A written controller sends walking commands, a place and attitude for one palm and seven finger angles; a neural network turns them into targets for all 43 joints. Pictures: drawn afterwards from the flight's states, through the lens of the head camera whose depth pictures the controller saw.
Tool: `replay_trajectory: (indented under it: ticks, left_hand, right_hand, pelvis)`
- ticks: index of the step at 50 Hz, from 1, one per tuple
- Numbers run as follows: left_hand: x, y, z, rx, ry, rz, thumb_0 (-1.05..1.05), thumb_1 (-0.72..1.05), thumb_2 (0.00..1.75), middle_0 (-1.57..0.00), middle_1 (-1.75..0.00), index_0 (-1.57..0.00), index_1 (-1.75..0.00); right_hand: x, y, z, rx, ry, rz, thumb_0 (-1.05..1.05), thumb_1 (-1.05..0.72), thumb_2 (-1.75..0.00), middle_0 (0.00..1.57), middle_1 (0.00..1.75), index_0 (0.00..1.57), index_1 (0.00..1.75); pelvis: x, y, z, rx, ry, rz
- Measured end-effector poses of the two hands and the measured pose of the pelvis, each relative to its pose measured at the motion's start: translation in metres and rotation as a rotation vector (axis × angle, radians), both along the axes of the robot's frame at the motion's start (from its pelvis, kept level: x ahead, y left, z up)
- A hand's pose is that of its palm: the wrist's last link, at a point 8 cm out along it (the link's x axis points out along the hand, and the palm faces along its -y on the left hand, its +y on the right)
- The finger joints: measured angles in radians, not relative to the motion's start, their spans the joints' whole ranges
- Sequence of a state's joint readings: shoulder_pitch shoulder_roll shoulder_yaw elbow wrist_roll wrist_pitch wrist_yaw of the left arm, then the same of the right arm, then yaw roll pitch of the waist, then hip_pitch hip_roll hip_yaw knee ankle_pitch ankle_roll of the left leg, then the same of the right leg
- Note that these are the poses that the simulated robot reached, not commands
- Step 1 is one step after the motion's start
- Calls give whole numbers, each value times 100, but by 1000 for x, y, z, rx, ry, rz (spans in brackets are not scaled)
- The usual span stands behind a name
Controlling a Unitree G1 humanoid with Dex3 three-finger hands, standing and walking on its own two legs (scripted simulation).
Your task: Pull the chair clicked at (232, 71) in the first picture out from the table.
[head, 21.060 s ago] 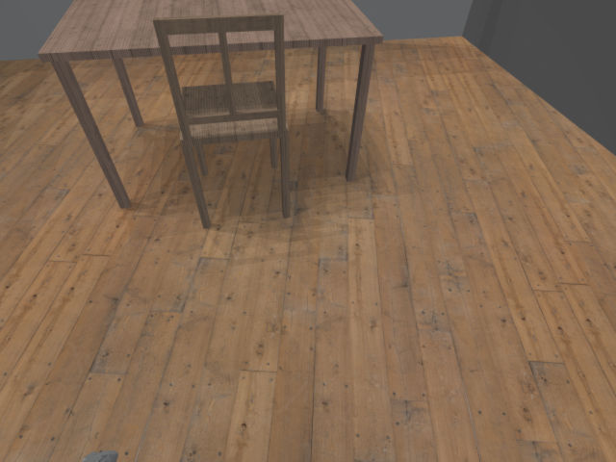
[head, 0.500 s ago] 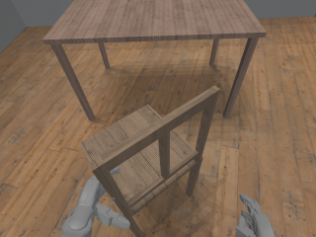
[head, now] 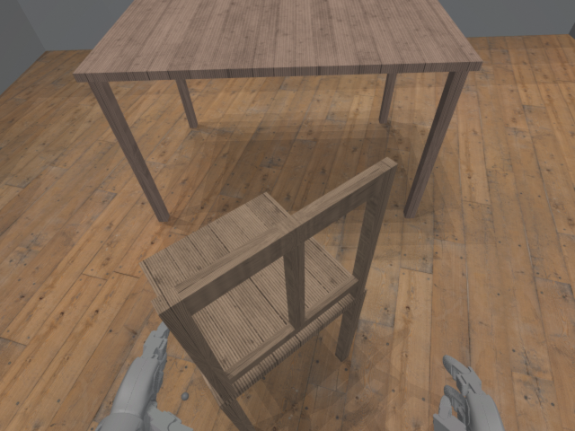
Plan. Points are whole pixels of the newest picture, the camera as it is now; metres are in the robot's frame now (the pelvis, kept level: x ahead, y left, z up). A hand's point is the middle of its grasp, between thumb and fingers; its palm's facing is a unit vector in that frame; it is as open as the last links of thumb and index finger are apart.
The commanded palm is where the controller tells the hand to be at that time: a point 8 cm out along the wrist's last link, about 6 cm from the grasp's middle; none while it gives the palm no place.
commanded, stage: draw the fingers out of the gap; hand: left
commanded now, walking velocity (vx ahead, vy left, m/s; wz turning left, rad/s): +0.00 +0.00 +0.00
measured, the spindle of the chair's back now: (295, 289) +0.35 +0.00 -0.05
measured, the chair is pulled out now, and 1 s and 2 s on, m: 0.57 0.57 0.57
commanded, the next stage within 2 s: draw the hand back to the body in 0.54 s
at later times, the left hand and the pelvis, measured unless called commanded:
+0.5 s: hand out of the picture +0.11 +0.14 -0.03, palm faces -0.03 -0.98 -0.21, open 17.5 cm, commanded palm +0.07 +0.20 +0.00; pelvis -0.01 +0.00 -0.01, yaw +1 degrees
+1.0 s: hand out of the picture +0.12 +0.17 +0.04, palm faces +0.00 -1.00 -0.09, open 17.5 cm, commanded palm +0.07 +0.23 +0.06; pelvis -0.03 +0.00 -0.04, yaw +0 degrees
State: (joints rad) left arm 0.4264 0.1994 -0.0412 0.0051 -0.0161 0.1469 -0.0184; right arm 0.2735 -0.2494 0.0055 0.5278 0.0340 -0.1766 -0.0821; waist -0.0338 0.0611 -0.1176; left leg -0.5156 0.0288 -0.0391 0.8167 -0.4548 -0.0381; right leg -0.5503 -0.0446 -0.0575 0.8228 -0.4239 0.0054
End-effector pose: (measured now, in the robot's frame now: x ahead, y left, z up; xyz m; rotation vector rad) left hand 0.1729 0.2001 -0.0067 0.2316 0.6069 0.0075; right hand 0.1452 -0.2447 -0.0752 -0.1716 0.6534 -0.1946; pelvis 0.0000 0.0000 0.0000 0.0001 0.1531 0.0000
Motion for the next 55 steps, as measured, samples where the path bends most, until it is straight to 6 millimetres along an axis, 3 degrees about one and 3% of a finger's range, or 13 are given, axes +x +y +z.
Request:
replay_trajectory:
  ticks: [19,34,39,47,55]
  left_hand:
    - [-58,-6,3,-10,4,16,-1,-53,20,0,-1,0,0]
    - [-103,-4,1,-16,33,36,-1,-53,20,0,-1,0,0]
    - [-99,-1,15,-149,-142,101,-1,-54,20,-1,-1,-1,0]
    - [-75,15,52,-150,-507,22,-1,-54,20,0,-1,0,0]
    - [-71,31,69,-137,-494,3,-1,-54,20,0,-1,0,0]
  right_hand:
    - [13,20,5,22,-102,22,1,-90,-90,20,30,20,30]
    - [13,20,1,16,-124,0,1,-90,-90,20,30,20,30]
    - [10,19,-4,7,-141,7,1,-90,-90,20,30,20,30]
    - [3,22,-21,44,-126,18,1,-90,-90,20,30,20,30]
    - [2,27,-13,75,-151,-13,1,-90,-90,20,30,20,30]
  pelvis:
    - [-12,4,-9,-8,-2,14]
    - [-17,4,-20,-17,10,18]
    - [-21,3,-26,-26,18,22]
    - [-29,1,-36,-30,23,16]
    - [-28,2,-28,-30,-21,8]
